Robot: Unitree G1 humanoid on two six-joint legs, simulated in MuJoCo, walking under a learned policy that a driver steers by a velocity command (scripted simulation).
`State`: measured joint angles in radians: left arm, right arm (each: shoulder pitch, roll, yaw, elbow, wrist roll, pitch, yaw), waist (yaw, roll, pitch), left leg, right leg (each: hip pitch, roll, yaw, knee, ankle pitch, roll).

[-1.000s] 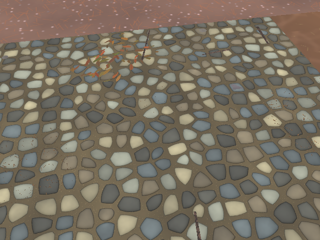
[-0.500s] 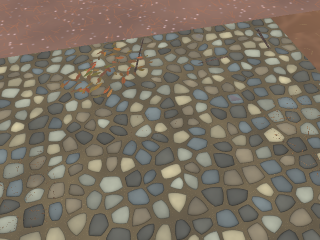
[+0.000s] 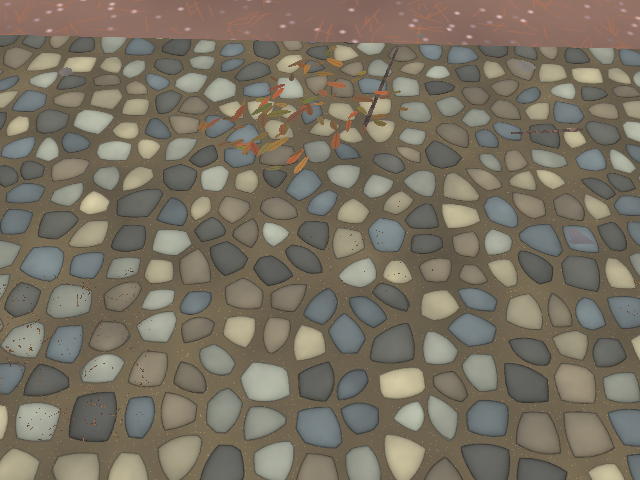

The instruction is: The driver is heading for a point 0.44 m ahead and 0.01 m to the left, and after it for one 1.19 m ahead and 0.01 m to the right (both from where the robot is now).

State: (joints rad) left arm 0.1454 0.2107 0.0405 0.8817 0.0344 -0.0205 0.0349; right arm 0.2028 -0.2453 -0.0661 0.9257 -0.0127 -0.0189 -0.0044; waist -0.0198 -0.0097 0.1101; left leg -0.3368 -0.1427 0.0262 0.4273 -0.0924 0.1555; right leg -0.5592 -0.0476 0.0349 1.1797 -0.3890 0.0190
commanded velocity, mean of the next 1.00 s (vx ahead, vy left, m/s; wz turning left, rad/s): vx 0.10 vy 0.00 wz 0.22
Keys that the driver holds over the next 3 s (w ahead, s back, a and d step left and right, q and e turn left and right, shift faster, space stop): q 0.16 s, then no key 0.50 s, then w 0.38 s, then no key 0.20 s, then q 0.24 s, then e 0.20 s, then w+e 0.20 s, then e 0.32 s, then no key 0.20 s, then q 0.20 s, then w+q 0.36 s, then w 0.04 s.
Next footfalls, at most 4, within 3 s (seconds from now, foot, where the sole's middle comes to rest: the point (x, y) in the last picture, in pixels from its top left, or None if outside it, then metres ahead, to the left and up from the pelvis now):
0.42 right None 0.12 -0.15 -0.77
0.76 left None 0.04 0.05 -0.77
1.08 right None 0.29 -0.16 -0.77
1.56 left None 0.33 0.04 -0.77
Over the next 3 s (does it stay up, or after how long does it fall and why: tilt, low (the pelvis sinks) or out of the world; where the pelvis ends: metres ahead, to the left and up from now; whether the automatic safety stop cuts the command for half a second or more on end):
stays up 0.49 -0.09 0.01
